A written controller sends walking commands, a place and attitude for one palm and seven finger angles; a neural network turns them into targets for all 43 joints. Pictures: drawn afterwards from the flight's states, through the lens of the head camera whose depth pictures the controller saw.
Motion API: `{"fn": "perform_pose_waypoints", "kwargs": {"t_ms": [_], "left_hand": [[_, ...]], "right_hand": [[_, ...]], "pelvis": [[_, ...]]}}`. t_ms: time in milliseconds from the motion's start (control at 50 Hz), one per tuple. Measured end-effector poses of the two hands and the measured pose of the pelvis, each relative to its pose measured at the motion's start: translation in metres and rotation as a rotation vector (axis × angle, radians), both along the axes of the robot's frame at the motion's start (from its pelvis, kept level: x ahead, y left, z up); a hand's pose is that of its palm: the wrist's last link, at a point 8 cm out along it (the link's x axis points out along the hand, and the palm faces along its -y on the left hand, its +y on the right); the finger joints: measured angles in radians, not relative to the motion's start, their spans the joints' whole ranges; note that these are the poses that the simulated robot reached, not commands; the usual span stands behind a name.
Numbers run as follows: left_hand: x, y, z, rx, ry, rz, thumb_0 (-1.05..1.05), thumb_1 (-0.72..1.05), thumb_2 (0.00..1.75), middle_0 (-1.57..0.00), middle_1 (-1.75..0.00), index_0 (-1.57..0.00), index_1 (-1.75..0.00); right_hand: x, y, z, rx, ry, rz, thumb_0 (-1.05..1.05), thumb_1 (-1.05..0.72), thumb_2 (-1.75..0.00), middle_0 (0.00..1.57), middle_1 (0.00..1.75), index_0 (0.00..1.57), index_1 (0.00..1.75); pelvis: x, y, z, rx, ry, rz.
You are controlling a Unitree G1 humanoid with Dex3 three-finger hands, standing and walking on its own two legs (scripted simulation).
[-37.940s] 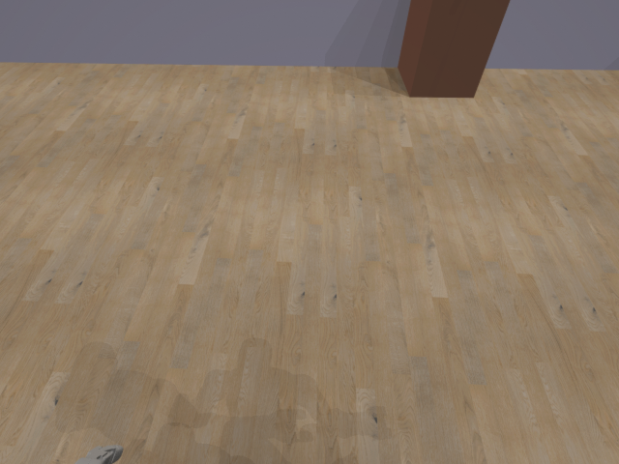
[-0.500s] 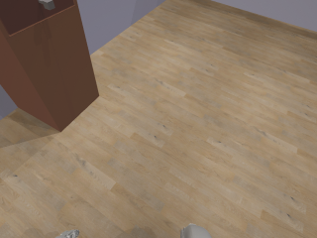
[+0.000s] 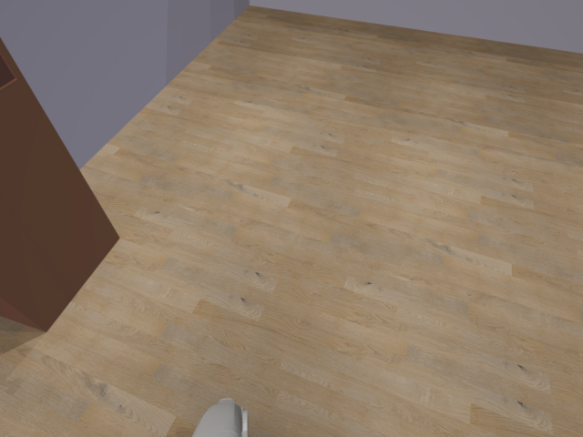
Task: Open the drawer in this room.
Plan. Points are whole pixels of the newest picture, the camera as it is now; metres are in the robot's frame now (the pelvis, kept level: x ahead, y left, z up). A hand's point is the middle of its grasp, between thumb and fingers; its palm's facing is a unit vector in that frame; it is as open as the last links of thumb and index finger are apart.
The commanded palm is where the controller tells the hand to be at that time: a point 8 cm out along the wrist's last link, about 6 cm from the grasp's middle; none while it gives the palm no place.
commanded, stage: walk to a spot facing it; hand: left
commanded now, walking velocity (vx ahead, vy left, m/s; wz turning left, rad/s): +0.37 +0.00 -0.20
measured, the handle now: out of the picture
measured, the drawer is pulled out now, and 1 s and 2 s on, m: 0.00 0.00 0.00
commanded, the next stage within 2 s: turn to face it in 1.54 s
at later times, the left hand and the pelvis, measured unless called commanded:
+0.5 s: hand (180, 350) +0.28 +0.22 -0.17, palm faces -0.09 -0.99 -0.14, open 7.4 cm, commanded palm none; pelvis +0.21 +0.05 +0.01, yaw -9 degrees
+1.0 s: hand (241, 254) +0.49 +0.14 -0.17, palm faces -0.15 -0.96 -0.23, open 7.2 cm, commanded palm none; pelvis +0.41 -0.04 +0.00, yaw -12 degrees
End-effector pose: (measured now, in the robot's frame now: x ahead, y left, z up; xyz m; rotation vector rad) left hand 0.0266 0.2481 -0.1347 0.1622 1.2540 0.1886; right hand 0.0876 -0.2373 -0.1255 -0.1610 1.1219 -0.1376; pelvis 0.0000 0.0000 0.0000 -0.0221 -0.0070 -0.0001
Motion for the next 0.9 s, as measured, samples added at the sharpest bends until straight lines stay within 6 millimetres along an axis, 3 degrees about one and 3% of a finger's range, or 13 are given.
{"fn": "perform_pose_waypoints", "kwargs": {"t_ms": [140, 200, 280, 380, 480, 600, 700, 740, 780, 840, 900], "left_hand": [[-0.016, 0.029, -0.024, -0.037, 0.191, 0.081, 0.01, 0.92, 0.9, -0.2, -0.3, -0.2, -0.3], [-0.001, 0.038, -0.032, -0.059, 0.257, 0.065, 0.01, 0.92, 0.9, -0.19, -0.3, -0.2, -0.3], [0.053, 0.045, -0.025, -0.08, 0.232, 0.015, 0.01, 0.91, 0.9, -0.19, -0.3, -0.19, -0.3], [0.142, 0.042, -0.015, -0.09, 0.127, -0.045, 0.01, 0.91, 0.9, -0.19, -0.3, -0.19, -0.3], [0.234, 0.028, -0.012, -0.091, 0.045, -0.124, 0.01, 0.92, 0.9, -0.19, -0.3, -0.19, -0.3], [0.35, -0.01, -0.009, -0.079, -0.032, -0.264, 0.01, 0.92, 0.9, -0.19, -0.3, -0.19, -0.3], [0.444, -0.059, -0.013, -0.066, -0.139, -0.361, 0.01, 0.92, 0.9, -0.19, -0.3, -0.19, -0.3], [0.466, -0.075, -0.013, -0.063, -0.185, -0.363, 0.01, 0.92, 0.9, -0.19, -0.3, -0.19, -0.3], [0.474, -0.083, -0.011, -0.066, -0.19, -0.347, 0.01, 0.91, 0.9, -0.19, -0.3, -0.19, -0.3], [0.47, -0.088, -0.007, -0.062, -0.141, -0.317, 0.01, 0.91, 0.9, -0.19, -0.3, -0.2, -0.3], [0.472, -0.075, 0.001, -0.016, -0.128, -0.256, -0.02, 0.96, 0.9, -0.2, -0.3, -0.2, -0.3]], "right_hand": [[0.117, 0.035, 0.01, -0.044, -0.127, 0.086, 0.0, -0.91, -0.9, 0.2, 0.29, 0.2, 0.3], [0.136, 0.047, 0.011, -0.063, -0.153, 0.071, 0.0, -0.91, -0.9, 0.2, 0.29, 0.2, 0.3], [0.121, 0.057, 0.012, -0.056, -0.071, -0.013, 0.0, -0.91, -0.9, 0.2, 0.29, 0.2, 0.3], [0.079, 0.059, 0.009, -0.055, 0.096, -0.154, -0.01, -0.94, -0.9, 0.2, 0.29, 0.2, 0.3], [0.038, 0.066, 0.006, -0.026, 0.274, -0.262, 0.0, -0.94, -0.9, 0.2, 0.29, 0.2, 0.3], [0.01, 0.084, 0.001, 0.059, 0.455, -0.381, 0.0, -0.92, -0.9, 0.2, 0.29, 0.2, 0.3], [0.017, 0.087, -0.012, 0.147, 0.579, -0.45, 0.0, -0.92, -0.9, 0.2, 0.29, 0.2, 0.3], [0.035, 0.078, -0.019, 0.172, 0.594, -0.458, 0.0, -0.91, -0.9, 0.2, 0.29, 0.2, 0.3], [0.066, 0.062, -0.023, 0.171, 0.553, -0.453, 0.01, -0.91, -0.9, 0.2, 0.29, 0.2, 0.3], [0.131, 0.03, -0.026, 0.138, 0.425, -0.418, 0.01, -0.91, -0.9, 0.2, 0.29, 0.2, 0.3], [0.203, 0.0, -0.024, 0.1, 0.275, -0.372, 0.01, -0.91, -0.9, 0.2, 0.29, 0.2, 0.3]], "pelvis": [[0.067, 0.033, -0.013, -0.021, -0.002, -0.026], [0.089, 0.046, -0.017, -0.008, -0.017, -0.059], [0.12, 0.056, -0.005, -0.002, -0.023, -0.084], [0.16, 0.06, 0.005, 0.003, -0.011, -0.115], [0.198, 0.054, 0.006, 0.014, -0.004, -0.15], [0.247, 0.032, -0.001, 0.025, 0.001, -0.192], [0.295, -0.001, -0.018, 0.032, 0.003, -0.22], [0.31, -0.014, -0.022, 0.026, -0.005, -0.224], [0.323, -0.023, -0.019, 0.026, -0.018, -0.223], [0.345, -0.032, -0.01, 0.024, -0.022, -0.229], [0.367, -0.038, -0.003, 0.019, -0.016, -0.229]]}}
